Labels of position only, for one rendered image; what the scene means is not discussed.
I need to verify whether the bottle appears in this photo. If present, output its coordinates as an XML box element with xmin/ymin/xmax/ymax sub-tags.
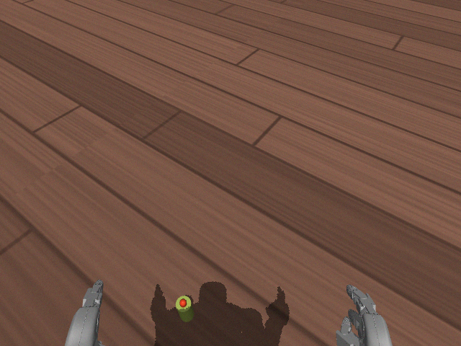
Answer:
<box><xmin>176</xmin><ymin>296</ymin><xmax>194</xmax><ymax>322</ymax></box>

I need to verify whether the right robot hand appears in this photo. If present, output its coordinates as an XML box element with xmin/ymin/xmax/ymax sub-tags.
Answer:
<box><xmin>336</xmin><ymin>285</ymin><xmax>393</xmax><ymax>346</ymax></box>

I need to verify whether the left robot hand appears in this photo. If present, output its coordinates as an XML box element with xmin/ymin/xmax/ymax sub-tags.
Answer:
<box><xmin>65</xmin><ymin>280</ymin><xmax>105</xmax><ymax>346</ymax></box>

